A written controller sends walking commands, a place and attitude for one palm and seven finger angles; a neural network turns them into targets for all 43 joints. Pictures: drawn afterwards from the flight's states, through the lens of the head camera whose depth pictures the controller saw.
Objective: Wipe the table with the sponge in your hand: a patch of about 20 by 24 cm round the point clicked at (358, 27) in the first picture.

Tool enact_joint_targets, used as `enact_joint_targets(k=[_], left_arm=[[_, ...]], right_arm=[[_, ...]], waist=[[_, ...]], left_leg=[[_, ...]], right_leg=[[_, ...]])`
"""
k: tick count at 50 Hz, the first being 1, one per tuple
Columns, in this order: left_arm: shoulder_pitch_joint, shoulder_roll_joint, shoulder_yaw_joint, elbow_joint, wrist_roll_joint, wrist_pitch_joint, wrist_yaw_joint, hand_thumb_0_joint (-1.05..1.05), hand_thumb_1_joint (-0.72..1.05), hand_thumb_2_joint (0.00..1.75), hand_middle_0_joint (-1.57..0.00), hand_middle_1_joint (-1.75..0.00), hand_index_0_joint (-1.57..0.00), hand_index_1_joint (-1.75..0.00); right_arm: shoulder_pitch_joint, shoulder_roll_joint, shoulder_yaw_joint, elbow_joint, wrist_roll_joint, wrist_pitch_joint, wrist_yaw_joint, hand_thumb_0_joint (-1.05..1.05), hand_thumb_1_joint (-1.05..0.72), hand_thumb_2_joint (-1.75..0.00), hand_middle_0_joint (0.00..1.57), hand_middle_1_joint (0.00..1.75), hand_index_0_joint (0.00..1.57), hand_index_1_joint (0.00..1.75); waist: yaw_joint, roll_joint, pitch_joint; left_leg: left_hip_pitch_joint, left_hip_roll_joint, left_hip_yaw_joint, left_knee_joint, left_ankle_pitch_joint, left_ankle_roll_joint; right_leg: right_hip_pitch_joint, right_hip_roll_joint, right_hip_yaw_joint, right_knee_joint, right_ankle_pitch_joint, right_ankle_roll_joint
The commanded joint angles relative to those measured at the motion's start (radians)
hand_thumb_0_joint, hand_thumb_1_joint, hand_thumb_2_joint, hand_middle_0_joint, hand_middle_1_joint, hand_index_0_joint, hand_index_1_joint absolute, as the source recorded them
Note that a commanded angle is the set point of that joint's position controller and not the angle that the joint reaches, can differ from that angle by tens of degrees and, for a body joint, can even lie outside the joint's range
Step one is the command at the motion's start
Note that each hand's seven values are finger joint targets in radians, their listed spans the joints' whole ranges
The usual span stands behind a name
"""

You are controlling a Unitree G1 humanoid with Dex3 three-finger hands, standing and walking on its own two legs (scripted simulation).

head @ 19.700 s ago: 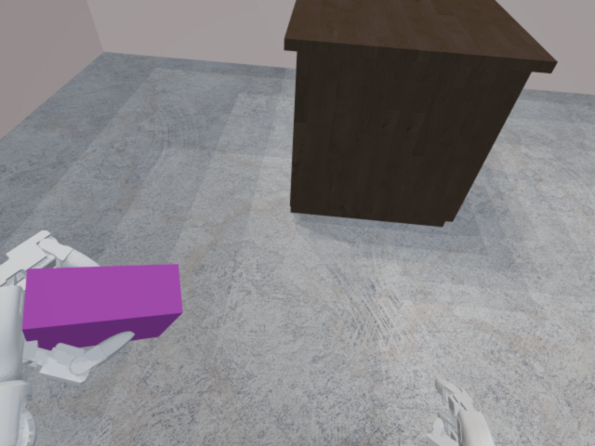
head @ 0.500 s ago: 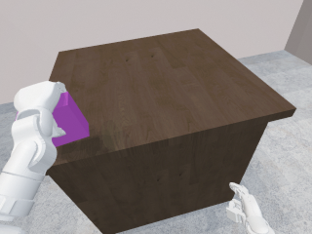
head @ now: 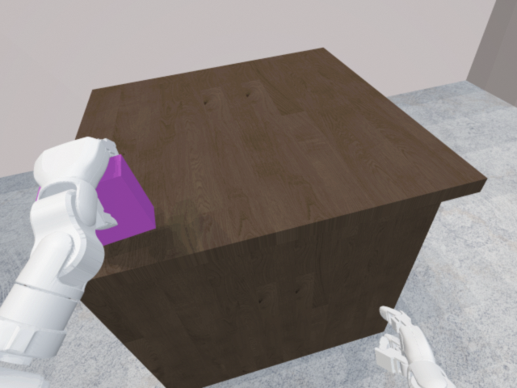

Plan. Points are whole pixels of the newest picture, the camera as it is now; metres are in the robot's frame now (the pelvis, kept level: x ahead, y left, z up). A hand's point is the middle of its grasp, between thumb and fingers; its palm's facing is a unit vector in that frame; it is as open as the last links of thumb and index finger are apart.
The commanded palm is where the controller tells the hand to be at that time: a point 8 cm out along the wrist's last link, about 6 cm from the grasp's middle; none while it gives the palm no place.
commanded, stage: move the sponge above the wiping area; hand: left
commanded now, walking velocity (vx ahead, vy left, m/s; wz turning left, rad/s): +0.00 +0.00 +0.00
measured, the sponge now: (109, 213) +0.30 +0.29 +0.14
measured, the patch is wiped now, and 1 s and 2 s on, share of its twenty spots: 0.00 0.00 0.00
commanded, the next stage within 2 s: lower the sponge onto the table in 1.52 s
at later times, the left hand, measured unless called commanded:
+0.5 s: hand (107, 193) +0.31 +0.28 +0.18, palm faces +0.03 -0.06 -1.00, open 9.5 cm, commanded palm +0.27 +0.28 +0.27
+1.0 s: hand (106, 203) +0.30 +0.28 +0.17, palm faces +0.02 -0.06 -1.00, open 9.5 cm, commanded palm +0.26 +0.28 +0.27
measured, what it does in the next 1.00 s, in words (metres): stands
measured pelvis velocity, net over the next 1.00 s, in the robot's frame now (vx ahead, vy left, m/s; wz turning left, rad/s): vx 0.00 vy -0.02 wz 0.01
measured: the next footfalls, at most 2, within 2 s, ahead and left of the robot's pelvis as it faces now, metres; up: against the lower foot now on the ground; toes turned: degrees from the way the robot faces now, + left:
none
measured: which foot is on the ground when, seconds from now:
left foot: down 0.00-1.00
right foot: down 0.00-1.00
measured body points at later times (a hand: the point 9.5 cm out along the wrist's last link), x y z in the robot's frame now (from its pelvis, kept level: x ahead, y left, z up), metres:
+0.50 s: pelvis +0.01 -0.01 +0.00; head -0.01 -0.06 +0.45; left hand +0.30 +0.28 +0.23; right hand +0.26 -0.20 -0.08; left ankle +0.01 +0.10 -0.74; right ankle +0.02 -0.09 -0.74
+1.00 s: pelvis +0.00 -0.02 +0.00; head -0.02 -0.07 +0.44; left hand +0.29 +0.28 +0.23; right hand +0.25 -0.22 -0.08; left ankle +0.01 +0.10 -0.74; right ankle +0.02 -0.09 -0.74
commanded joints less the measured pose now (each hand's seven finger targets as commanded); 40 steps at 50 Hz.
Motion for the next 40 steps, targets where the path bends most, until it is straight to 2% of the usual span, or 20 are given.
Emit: enact_joint_targets(k=[1,4,5,6,9,10,11,12,17,21,22,24,25,26,29,30,32,35,37,40], left_arm=[[-0.427,0.282,0.149,-0.308,0.064,-0.058,0.044,0.00,0.10,1.30,-1.20,-1.60,-1.20,-1.60],[-0.443,0.320,0.205,-0.290,0.062,-0.103,0.086,0.00,0.10,1.30,-1.20,-1.60,-1.20,-1.60],[-0.472,0.394,0.272,-0.300,0.068,-0.113,0.108,0.00,0.10,1.30,-1.20,-1.60,-1.20,-1.60],[-0.498,0.344,0.232,-0.278,0.077,-0.119,0.121,0.00,0.10,1.30,-1.20,-1.60,-1.20,-1.60],[-0.460,0.318,0.230,-0.196,0.056,-0.102,0.150,0.00,0.10,1.30,-1.20,-1.60,-1.20,-1.60],[-0.464,0.340,0.253,-0.214,0.051,-0.087,0.154,0.00,0.10,1.30,-1.20,-1.60,-1.20,-1.60],[-0.460,0.307,0.218,-0.177,0.056,-0.064,0.149,0.00,0.10,1.30,-1.20,-1.60,-1.20,-1.60],[-0.415,0.265,0.187,-0.134,0.037,-0.042,0.138,0.00,0.10,1.30,-1.20,-1.60,-1.20,-1.60],[-0.333,0.211,0.121,-0.089,0.017,0.002,0.059,0.00,0.10,1.30,-1.20,-1.60,-1.20,-1.60],[-0.392,0.256,0.125,-0.150,0.048,-0.016,0.022,0.00,0.10,1.30,-1.20,-1.60,-1.20,-1.60],[-0.361,0.254,0.128,-0.143,0.045,-0.024,0.019,0.00,0.10,1.30,-1.20,-1.60,-1.20,-1.60],[-0.406,0.320,0.171,-0.206,0.063,-0.055,0.017,0.00,0.10,1.30,-1.20,-1.60,-1.20,-1.60],[-0.436,0.381,0.220,-0.272,0.061,-0.078,0.027,0.00,0.10,1.30,-1.20,-1.60,-1.20,-1.60],[-0.469,0.358,0.208,-0.270,0.068,-0.102,0.039,0.00,0.10,1.30,-1.20,-1.60,-1.20,-1.60],[-0.391,0.382,0.283,-0.332,0.044,-0.162,0.094,0.00,0.10,1.30,-1.20,-1.60,-1.20,-1.60],[-0.400,0.432,0.336,-0.365,0.039,-0.171,0.116,0.00,0.10,1.30,-1.20,-1.60,-1.20,-1.60],[-0.355,0.357,0.300,-0.283,0.028,-0.154,0.144,0.00,0.10,1.30,-1.20,-1.60,-1.20,-1.60],[-0.326,0.352,0.300,-0.216,0.011,-0.090,0.159,0.00,0.10,1.30,-1.20,-1.60,-1.20,-1.60],[-0.280,0.308,0.260,-0.133,-0.004,-0.051,0.140,0.00,0.10,1.30,-1.20,-1.60,-1.20,-1.60],[-0.264,0.275,0.206,-0.112,-0.013,-0.026,0.094,0.00,0.10,1.30,-1.20,-1.60,-1.20,-1.60]], right_arm=[[-0.262,-0.078,-0.030,-0.210,-0.009,-0.081,-0.011,0.00,-0.90,-0.90,0.20,0.30,0.20,0.30],[-0.249,-0.078,-0.035,-0.188,-0.016,-0.081,-0.023,0.00,-0.90,-0.90,0.20,0.30,0.20,0.30],[-0.247,-0.086,-0.038,-0.178,-0.015,-0.088,-0.023,0.00,-0.90,-0.90,0.20,0.30,0.20,0.30],[-0.240,-0.071,-0.028,-0.180,-0.020,-0.097,-0.021,0.00,-0.90,-0.90,0.20,0.30,0.20,0.30],[-0.247,-0.077,-0.040,-0.152,-0.016,-0.081,-0.014,0.00,-0.90,-0.90,0.20,0.30,0.20,0.30],[-0.261,-0.082,-0.041,-0.160,-0.008,-0.084,-0.008,0.00,-0.90,-0.90,0.20,0.30,0.20,0.30],[-0.250,-0.076,-0.035,-0.158,-0.014,-0.085,-0.003,0.00,-0.90,-0.90,0.20,0.30,0.20,0.30],[-0.253,-0.072,-0.038,-0.148,-0.006,-0.072,-0.001,0.00,-0.90,-0.90,0.20,0.30,0.20,0.30],[-0.240,-0.081,-0.037,-0.173,0.003,-0.056,-0.004,0.00,-0.90,-0.90,0.20,0.30,0.20,0.30],[-0.246,-0.089,-0.032,-0.199,-0.003,-0.061,-0.013,0.00,-0.90,-0.90,0.20,0.30,0.20,0.30],[-0.243,-0.084,-0.034,-0.193,-0.001,-0.056,-0.014,0.00,-0.90,-0.90,0.20,0.30,0.20,0.30],[-0.250,-0.091,-0.038,-0.199,-0.009,-0.058,-0.022,0.00,-0.90,-0.90,0.20,0.30,0.20,0.30],[-0.253,-0.092,-0.038,-0.205,-0.012,-0.068,-0.024,0.00,-0.90,-0.90,0.20,0.30,0.20,0.30],[-0.246,-0.077,-0.031,-0.204,-0.017,-0.078,-0.027,0.00,-0.90,-0.90,0.20,0.30,0.20,0.30],[-0.235,-0.070,-0.041,-0.193,-0.026,-0.085,-0.025,0.00,-0.90,-0.90,0.20,0.30,0.20,0.30],[-0.241,-0.078,-0.044,-0.190,-0.025,-0.093,-0.023,0.00,-0.90,-0.90,0.20,0.30,0.20,0.30],[-0.236,-0.063,-0.042,-0.170,-0.022,-0.086,-0.013,0.00,-0.90,-0.90,0.20,0.30,0.20,0.30],[-0.262,-0.087,-0.051,-0.166,-0.010,-0.074,-0.001,0.00,-0.90,-0.90,0.20,0.30,0.20,0.30],[-0.241,-0.084,-0.050,-0.154,-0.007,-0.060,0.000,0.00,-0.90,-0.90,0.20,0.30,0.20,0.30],[-0.253,-0.095,-0.048,-0.176,0.006,-0.055,-0.008,0.00,-0.90,-0.90,0.20,0.30,0.20,0.30]], waist=[[0.011,-0.036,-0.300],[0.012,-0.031,-0.272],[0.018,-0.004,-0.283],[0.022,-0.028,-0.298],[0.022,-0.002,-0.253],[0.030,0.041,-0.274],[0.032,0.008,-0.284],[0.019,-0.005,-0.239],[-0.006,-0.093,-0.217],[-0.008,-0.104,-0.266],[-0.013,-0.091,-0.243],[-0.003,-0.072,-0.284],[0.004,-0.030,-0.308],[0.005,-0.051,-0.323],[0.026,-0.003,-0.332],[0.033,0.042,-0.352],[0.025,-0.001,-0.272],[0.035,-0.003,-0.236],[0.018,-0.078,-0.194],[-0.001,-0.106,-0.164]], left_leg=[[0.009,0.010,-0.022,-0.026,0.247,0.005],[0.009,0.008,-0.026,-0.035,0.234,-0.001],[0.024,0.016,-0.037,-0.036,0.220,-0.003],[0.006,0.008,-0.024,-0.035,0.251,-0.006],[-0.008,0.006,-0.021,-0.043,0.250,-0.016],[0.008,0.012,-0.027,-0.039,0.245,-0.018],[-0.012,0.006,-0.014,-0.035,0.282,-0.019],[-0.020,0.011,-0.015,-0.043,0.269,-0.019],[-0.035,0.017,-0.002,-0.034,0.227,-0.003],[-0.033,0.010,0.003,-0.010,0.214,0.004],[-0.028,0.011,-0.004,-0.016,0.213,0.006],[-0.019,0.003,-0.006,-0.008,0.221,0.007],[0.001,0.008,-0.013,0.001,0.214,0.007],[-0.009,0.000,-0.007,0.005,0.238,0.007],[0.012,-0.002,-0.016,0.002,0.296,0.001],[0.029,0.003,-0.022,0.011,0.303,-0.004],[-0.008,0.002,-0.015,-0.001,0.300,-0.013],[-0.025,0.009,-0.018,-0.007,0.264,-0.021],[-0.051,0.013,-0.008,-0.015,0.246,-0.016],[-0.050,0.018,-0.002,-0.014,0.173,-0.010]], right_leg=[[0.162,-0.019,0.055,-0.015,0.140,-0.014],[0.152,-0.011,0.057,-0.033,0.118,-0.016],[0.148,-0.005,0.080,-0.039,0.094,-0.027],[0.165,-0.012,0.058,-0.026,0.111,-0.025],[0.164,-0.010,0.073,-0.044,0.141,-0.028],[0.165,-0.009,0.101,-0.041,0.139,-0.038],[0.188,-0.018,0.076,-0.026,0.179,-0.032],[0.173,-0.013,0.069,-0.038,0.178,-0.025],[0.162,-0.022,0.055,-0.040,0.181,0.000],[0.165,-0.032,0.065,-0.023,0.170,0.005],[0.154,-0.025,0.060,-0.028,0.166,0.005],[0.171,-0.025,0.069,-0.018,0.175,0.004],[0.176,-0.025,0.088,-0.018,0.156,-0.003],[0.185,-0.028,0.073,-0.007,0.165,-0.003],[0.202,-0.019,0.079,-0.004,0.219,-0.016],[0.214,-0.019,0.114,-0.004,0.231,-0.028],[0.181,-0.016,0.094,-0.014,0.221,-0.024],[0.170,-0.017,0.125,-0.022,0.213,-0.029],[0.162,-0.019,0.093,-0.027,0.208,-0.010],[0.118,-0.023,0.091,-0.047,0.134,0.003]])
